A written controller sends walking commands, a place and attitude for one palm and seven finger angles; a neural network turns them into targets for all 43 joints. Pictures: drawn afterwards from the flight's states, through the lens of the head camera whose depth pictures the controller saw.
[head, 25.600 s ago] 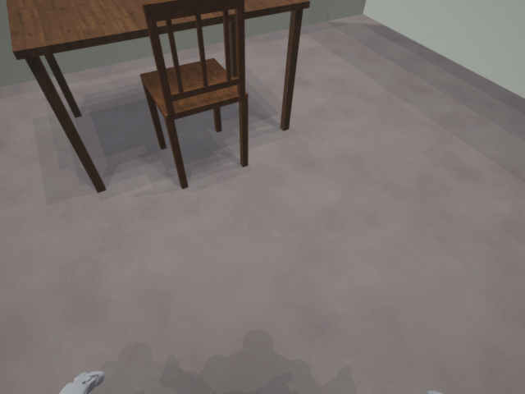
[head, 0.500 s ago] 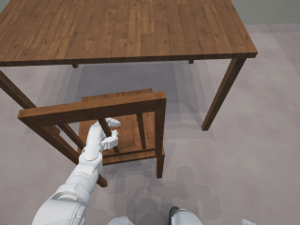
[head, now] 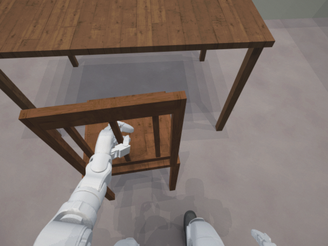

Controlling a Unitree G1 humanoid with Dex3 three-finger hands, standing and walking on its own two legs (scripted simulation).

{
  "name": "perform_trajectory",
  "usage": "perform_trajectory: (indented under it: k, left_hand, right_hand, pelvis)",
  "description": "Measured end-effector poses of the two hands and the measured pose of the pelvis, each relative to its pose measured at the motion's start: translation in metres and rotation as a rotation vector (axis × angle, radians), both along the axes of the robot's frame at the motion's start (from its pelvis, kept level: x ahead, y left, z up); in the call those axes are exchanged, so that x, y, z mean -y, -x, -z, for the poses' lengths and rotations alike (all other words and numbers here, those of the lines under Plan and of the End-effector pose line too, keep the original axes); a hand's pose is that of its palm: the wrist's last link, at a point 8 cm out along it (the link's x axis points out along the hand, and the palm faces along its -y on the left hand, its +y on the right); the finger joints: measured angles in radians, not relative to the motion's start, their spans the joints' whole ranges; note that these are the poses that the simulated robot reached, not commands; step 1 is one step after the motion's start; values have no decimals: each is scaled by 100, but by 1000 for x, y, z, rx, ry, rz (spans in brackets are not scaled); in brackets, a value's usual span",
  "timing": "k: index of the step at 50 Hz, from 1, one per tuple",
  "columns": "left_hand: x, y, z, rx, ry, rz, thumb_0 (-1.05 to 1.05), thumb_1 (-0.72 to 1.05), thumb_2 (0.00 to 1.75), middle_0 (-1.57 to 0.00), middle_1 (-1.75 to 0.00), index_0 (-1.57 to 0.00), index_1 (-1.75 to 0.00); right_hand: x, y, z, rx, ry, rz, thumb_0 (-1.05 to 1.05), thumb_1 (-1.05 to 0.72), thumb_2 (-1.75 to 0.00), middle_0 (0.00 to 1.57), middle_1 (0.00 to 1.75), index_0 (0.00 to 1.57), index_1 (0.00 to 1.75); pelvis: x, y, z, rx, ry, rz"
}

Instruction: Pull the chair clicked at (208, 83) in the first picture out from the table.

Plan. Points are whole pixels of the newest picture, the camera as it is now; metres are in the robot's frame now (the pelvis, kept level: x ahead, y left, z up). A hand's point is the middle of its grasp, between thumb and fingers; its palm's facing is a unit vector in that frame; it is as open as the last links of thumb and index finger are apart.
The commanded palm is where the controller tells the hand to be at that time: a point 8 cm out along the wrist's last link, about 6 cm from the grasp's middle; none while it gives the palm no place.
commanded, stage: step backward, pulling the chair out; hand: left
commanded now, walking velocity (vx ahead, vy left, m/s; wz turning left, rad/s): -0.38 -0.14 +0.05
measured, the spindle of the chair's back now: (121, 142) +0.40 +0.12 -0.08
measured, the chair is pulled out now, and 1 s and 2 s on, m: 0.22 0.34 0.54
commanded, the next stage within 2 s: stop walking, hand still on the chair in 1.90 s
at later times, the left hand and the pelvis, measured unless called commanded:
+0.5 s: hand (122, 164) +0.32 +0.11 -0.04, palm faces -0.06 -0.98 -0.17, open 4.8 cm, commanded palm +0.30 +0.16 -0.04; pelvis -0.05 +0.00 +0.01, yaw +0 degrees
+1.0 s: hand (119, 188) +0.25 +0.11 -0.04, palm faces -0.01 -0.98 -0.17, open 4.9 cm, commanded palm +0.24 +0.16 -0.04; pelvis -0.11 -0.02 +0.01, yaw +1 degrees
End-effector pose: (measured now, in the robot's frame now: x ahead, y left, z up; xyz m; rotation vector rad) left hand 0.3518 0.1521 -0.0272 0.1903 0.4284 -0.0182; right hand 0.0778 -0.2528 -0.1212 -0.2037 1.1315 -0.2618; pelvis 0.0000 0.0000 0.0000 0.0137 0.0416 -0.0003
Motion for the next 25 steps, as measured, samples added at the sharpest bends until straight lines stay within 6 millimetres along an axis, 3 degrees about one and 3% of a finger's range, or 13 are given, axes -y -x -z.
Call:
perform_trajectory:
  k: [4,8,12,17,25]
  left_hand:
    - [-2,12,-1,-18,4,8,0,77,80,-27,-123,-50,-144]
    - [-4,20,-2,-24,-1,-4,1,76,81,-28,-123,-50,-144]
    - [-3,22,-2,-26,-4,-20,1,76,82,-29,-122,-50,-144]
    - [-4,27,-2,-28,2,-17,1,76,81,-28,-122,-50,-144]
    - [-8,52,-2,-11,8,2,0,78,80,-25,-122,-50,-144]
  right_hand:
    - [3,14,-9,2,29,19,0,-91,-89,20,30,21,30]
    - [6,22,-7,-28,13,10,0,-91,-89,20,30,20,30]
    - [12,27,-5,-34,14,-3,0,-91,-89,20,30,20,30]
    - [20,35,-9,-6,59,9,0,-91,-89,20,30,21,30]
    - [8,47,-20,31,48,5,0,-91,-89,20,30,20,30]
  pelvis:
    - [-4,3,-5,-1,8,6]
    - [5,1,-6,0,20,-4]
    - [9,15,-7,2,33,-16]
    - [1,35,-5,5,31,-23]
    - [0,47,-7,0,16,-2]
